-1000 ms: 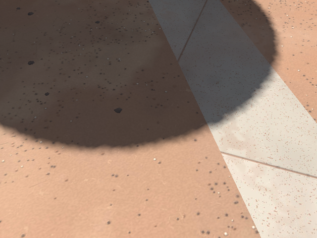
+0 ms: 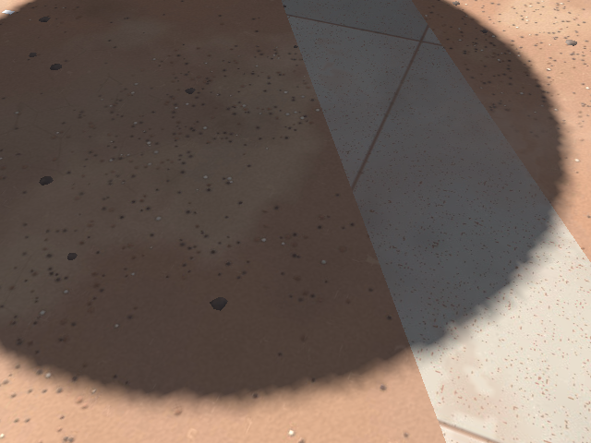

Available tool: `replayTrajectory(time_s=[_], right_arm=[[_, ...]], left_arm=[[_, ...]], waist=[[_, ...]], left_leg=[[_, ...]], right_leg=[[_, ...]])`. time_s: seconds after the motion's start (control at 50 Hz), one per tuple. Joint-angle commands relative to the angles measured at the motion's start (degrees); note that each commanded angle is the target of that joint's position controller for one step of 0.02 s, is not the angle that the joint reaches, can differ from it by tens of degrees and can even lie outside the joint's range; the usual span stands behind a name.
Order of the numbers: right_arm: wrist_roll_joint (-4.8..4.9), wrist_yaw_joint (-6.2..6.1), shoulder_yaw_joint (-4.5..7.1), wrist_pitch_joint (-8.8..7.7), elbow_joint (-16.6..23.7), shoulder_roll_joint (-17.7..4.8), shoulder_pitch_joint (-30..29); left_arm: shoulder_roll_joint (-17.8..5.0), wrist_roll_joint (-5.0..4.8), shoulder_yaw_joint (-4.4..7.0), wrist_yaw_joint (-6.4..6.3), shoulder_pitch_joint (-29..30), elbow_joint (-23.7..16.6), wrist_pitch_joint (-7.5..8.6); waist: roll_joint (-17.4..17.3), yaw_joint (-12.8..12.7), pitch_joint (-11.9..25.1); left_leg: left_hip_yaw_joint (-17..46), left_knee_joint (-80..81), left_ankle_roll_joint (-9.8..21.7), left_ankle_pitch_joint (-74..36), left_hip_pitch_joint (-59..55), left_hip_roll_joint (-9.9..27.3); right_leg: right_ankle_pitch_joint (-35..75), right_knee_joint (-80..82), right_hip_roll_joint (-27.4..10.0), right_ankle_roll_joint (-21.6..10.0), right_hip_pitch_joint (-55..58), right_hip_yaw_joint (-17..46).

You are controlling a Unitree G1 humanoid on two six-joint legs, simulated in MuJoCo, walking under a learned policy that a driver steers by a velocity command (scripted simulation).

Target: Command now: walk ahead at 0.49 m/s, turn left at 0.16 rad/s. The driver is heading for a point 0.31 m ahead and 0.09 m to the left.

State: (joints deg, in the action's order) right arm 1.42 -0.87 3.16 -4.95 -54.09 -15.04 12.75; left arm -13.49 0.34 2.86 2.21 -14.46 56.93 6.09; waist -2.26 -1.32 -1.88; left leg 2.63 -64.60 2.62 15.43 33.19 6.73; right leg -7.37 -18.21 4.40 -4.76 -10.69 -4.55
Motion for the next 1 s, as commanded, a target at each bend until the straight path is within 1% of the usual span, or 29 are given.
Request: replayTrajectory(time_s=[0.02, 0.12, 0.16, 0.22, 0.26, 0.28, 0.3, 0.32, 0.34, 0.36, 0.38, 0.4, 0.42, 0.44, 0.46, 0.48, 0.52, 0.56, 0.6, 0.64, 0.66, 0.68, 0.7, 0.72, 0.74, 0.76, 0.78, 0.84, 1.0], right_arm=[[-0.38, -0.34, 1.05, 1.0, 1.8, -3.1, 3.5], [-0.3, 0.94, 0.8, 0.32, 4.9, -2.1, -5.5], [-0.27, 1.58, 0.32, 0.28, 6.5, -1.3, -9.4], [-0.98, 2.73, -0.32, 0.03, 9.1, -0.4, -13.6], [-1.07, 3.4, 0.06, -0.21, 9.7, -1.8, -11.8], [-1.21, 3.54, 0.73, -0.39, 8.9, -3.5, -8.1], [-1.39, 3.53, 1.82, -0.65, 6.7, -5.6, -0.8], [-1.71, 2.87, 3.16, -0.66, 5.1, -9.9, 4.6], [-3.31, 1.91, 3.7, 0.09, 4.4, -14.6, 9.9], [-2.89, 2.05, 2.33, 0.41, 3.9, -11.6, 11.5], [-2.03, 2.38, 1.86, 0.92, 4.5, -9.2, 9.5], [-1.29, 2.17, 1.55, 1.11, 5.6, -8.1, 3.3], [-1.48, 2.04, 0.82, 1.05, 6.3, -6.1, -1.3], [-1.83, 1.9, 0.27, 0.94, 6.6, -4.4, -4.8], [-2.67, 1.98, 0.39, 0.98, 6.6, -4.8, -6.6], [-3.18, 1.97, 0.57, 0.97, 6.5, -5.1, -7.3], [-3.46, 1.56, 0.56, 0.93, 5.9, -5.1, -7.6], [-3.03, 0.97, 0.56, 1.26, 5.3, -5.2, -7.3], [-2.7, 0.46, 0.41, 1.91, 4.7, -5.2, -7.1], [-2.15, 0.2, 0.04, 2.54, 4.1, -4.5, -7.9], [-1.79, 0.17, -0.3, 2.73, 3.6, -3.6, -7.5], [-1.81, 0.24, -0.72, 2.78, 2.6, -2.3, -5.5], [-2.16, 0.26, -0.79, 2.81, 2.2, -2.0, -4.3], [-2.18, 0.24, -0.59, 2.89, 1.9, -1.5, -0.6], [-2.54, -0.12, -0.54, 3.19, 1.4, -2.3, -2.3], [-2.16, -0.35, -0.19, 3.48, 1.5, -3.2, -3.2], [-1.99, -0.64, -0.17, 3.79, 1.1, -2.9, -3.4], [-2.09, -0.62, 0.01, 3.98, 0.0, -3.0, -2.9], [-1.54, -0.78, 0.22, 4.26, -2.4, -2.6, -2.5]], left_arm=[[-7.7, 0.44, 1.28, -1.23, 2.6, -2.9, 1.39], [-8.8, 0.15, 1.32, -2.71, -1.3, -2.1, 1.02], [-9.2, -0.18, 1.36, -2.93, -3.6, -1.4, 0.72], [-9.0, -0.44, 1.12, -3.02, -5.9, -0.1, -0.85], [-10.4, -0.75, 1.39, -3.18, -5.5, 0.1, -1.95], [-11.1, -0.96, 1.55, -3.32, -4.4, -0.2, -2.34], [-11.1, -1.17, 1.48, -3.38, -2.9, -0.6, -2.74], [-10.4, -0.51, 1.07, -3.33, -4.5, -1.1, -2.51], [-5.8, 1.45, -0.58, -2.68, -9.1, -2.0, -1.45], [-2.3, -0.06, -1.79, -1.82, -14.8, 0.4, -0.57], [-8.0, -1.95, -0.14, -1.55, -11.1, 0.5, -0.58], [-8.3, -2.8, 0.03, -1.94, -4.7, -1.7, -1.0], [-7.6, -2.07, 0.15, -2.83, -1.6, -1.9, -1.8], [-7.2, -1.36, 0.51, -3.77, -1.5, -1.7, -3.06], [-6.0, -0.97, 0.38, -4.21, -3.2, -1.2, -4.22], [-4.6, -0.73, 0.18, -4.55, -4.7, -0.8, -4.89], [-4.0, -0.53, 0.11, -5.19, -5.2, -0.5, -5.4], [-4.4, -0.35, 0.17, -5.44, -3.2, -0.7, -5.84], [-5.1, -0.37, 0.44, -5.36, -1.2, -0.9, -6.28], [-4.7, -0.09, 0.53, -5.07, -0.6, -0.6, -6.29], [-4.6, 0.42, 0.53, -4.87, -0.4, -0.4, -6.16], [-5.2, 1.12, 0.54, -4.72, -0.2, -0.4, -6.0], [-7.2, 1.32, 0.68, -4.72, -0.2, -0.8, -5.73], [-10.5, 0.2, 1.46, -4.77, 1.8, -0.1, -5.63], [-7.4, -0.14, 1.06, -4.36, 2.4, 0.1, -5.26], [-5.8, 0.23, 0.64, -4.22, 2.7, 0.4, -4.84], [-5.9, 0.41, 0.62, -4.14, 3.6, 0.5, -4.46], [-5.3, -0.12, 0.53, -4.2, 2.0, 1.5, -3.62], [-5.0, -0.37, 0.42, -4.49, 1.1, 2.9, -4.37]], waist=[[5.3, 2.7, -1.5], [4.5, -0.3, -1.8], [4.1, -1.8, -2.8], [3.5, -2.6, -4.0], [5.9, -0.9, -1.4], [7.0, 1.3, 1.2], [6.3, 5.3, 5.1], [3.1, 6.8, 9.9], [-8.2, 5.4, 19.1], [-11.6, 4.1, 30.7], [-4.8, 5.4, 28.6], [-3.3, 4.5, 18.8], [0.7, 3.1, 12.4], [0.6, 0.8, 9.5], [-1.4, -0.8, 8.5], [-2.5, -1.6, 8.4], [-3.4, -2.1, 9.0], [-3.8, -1.2, 10.0], [-4.3, -0.4, 9.2], [-4.0, -1.1, 6.7], [-3.4, -1.4, 5.2], [-1.7, -1.1, 3.7], [1.6, 0.2, 2.0], [9.6, 4.4, 0.9], [10.0, 2.7, 0.4], [9.5, 2.6, 0.1], [8.9, 2.7, 0.2], [6.3, 1.7, 2.1], [2.9, 0.9, 3.6]], left_leg=[[2.1, 5.1, -1.4, -7.8, 3.5, 3.3], [0.7, 20.8, -1.3, -21.5, 5.3, 0.7], [-0.6, 24.8, -1.0, -22.6, 6.1, 0.1], [-3.2, 30.7, -0.3, -18.8, 4.7, -1.9], [-4.4, 32.4, 1.1, -14.1, 0.4, -4.1], [-5.3, 33.8, 2.0, -13.0, -4.5, -5.8], [-6.4, 38.0, 3.3, -17.3, -13.1, -8.0], [-3.0, 37.6, 5.0, -36.6, -25.5, -4.7], [14.2, 30.7, 13.4, -65.2, -47.9, 10.5], [28.8, 34.2, 22.0, -70.6, -56.0, 19.8], [22.9, 36.5, 19.3, -60.4, -49.4, 15.8], [15.9, 38.9, 16.2, -50.9, -41.1, 12.8], [12.0, 42.0, 13.8, -43.5, -31.6, 10.0], [8.8, 44.8, 12.2, -38.2, -23.4, 8.0], [6.6, 46.9, 11.6, -35.7, -17.1, 6.7], [5.1, 48.0, 11.8, -34.6, -14.3, 5.9], [3.3, 48.8, 12.3, -33.2, -13.0, 5.2], [3.4, 49.6, 11.8, -25.1, -13.9, 5.1], [4.2, 51.0, 10.8, -11.9, -13.3, 4.9], [4.4, 51.0, 8.7, 1.3, -11.3, 3.5], [4.2, 50.4, 6.7, 6.6, -10.3, 2.1], [4.0, 49.4, 4.2, 10.0, -9.8, 0.6], [2.5, 45.8, 1.9, 10.2, -9.8, -1.7], [-1.5, 45.2, 0.2, 6.6, -12.5, -5.9], [-3.1, 42.7, -0.8, 1.9, -18.7, -6.5], [-3.0, 41.5, -0.6, -0.7, -21.0, -6.2], [-2.6, 41.1, -0.1, -2.5, -22.0, -5.6], [-2.2, 40.8, 0.4, -7.3, -21.4, -5.0], [-2.5, 39.3, -0.1, -14.2, -22.8, -4.7]], right_leg=[[1.2, 14.3, -16.9, -9.4, -3.7, 11.7], [6.2, 14.2, -15.8, -6.3, 2.1, 3.7], [6.6, 14.0, -16.7, -5.8, 5.6, 1.8], [20.3, 7.9, -17.5, -5.1, 10.0, -0.3], [32.4, 1.9, -18.6, -3.9, 12.9, -0.1], [38.9, -2.9, -18.2, -2.8, 14.0, 0.0], [41.5, -11.4, -16.0, -1.1, 13.8, -1.2], [33.1, -22.2, -12.7, 1.9, 7.4, -3.0], [-2.4, -43.7, -5.8, 5.5, -11.9, -3.9], [-33.8, -56.6, -1.3, 7.0, -19.1, 6.2], [-32.2, -58.6, -4.8, 6.4, -19.1, 11.2], [-29.2, -56.4, -7.1, 6.2, -23.5, 8.6], [-25.5, -52.0, -9.1, 6.5, -23.1, 7.6], [-22.5, -47.6, -10.6, 6.7, -18.5, 7.7], [-19.5, -44.8, -10.4, 7.0, -13.1, 6.9], [-17.9, -41.7, -9.9, 7.2, -10.3, 6.2], [-16.1, -34.5, -9.6, 7.5, -7.7, 5.8], [-11.8, -28.2, -9.6, 7.3, -6.1, 5.8], [-8.6, -23.6, -9.2, 7.1, -4.2, 5.5], [-4.6, -16.2, -8.2, 6.2, -1.0, 4.3], [-2.4, -11.7, -7.8, 5.4, 1.0, 3.9], [0.6, -7.9, -9.3, 4.5, 2.2, 5.6], [3.1, -5.2, -12.7, 3.0, 1.4, 9.2], [-4.0, -5.2, -12.9, 1.2, -3.7, 9.6], [-12.7, -2.4, -11.6, 1.5, -9.5, 9.5], [-14.7, -1.3, -10.9, 2.7, -11.3, 9.1], [-12.2, -1.5, -10.2, 3.8, -11.2, 8.4], [-3.3, -4.3, -9.4, 4.1, -6.1, 7.2], [5.1, -7.0, -8.4, 3.4, -1.9, 6.0]])
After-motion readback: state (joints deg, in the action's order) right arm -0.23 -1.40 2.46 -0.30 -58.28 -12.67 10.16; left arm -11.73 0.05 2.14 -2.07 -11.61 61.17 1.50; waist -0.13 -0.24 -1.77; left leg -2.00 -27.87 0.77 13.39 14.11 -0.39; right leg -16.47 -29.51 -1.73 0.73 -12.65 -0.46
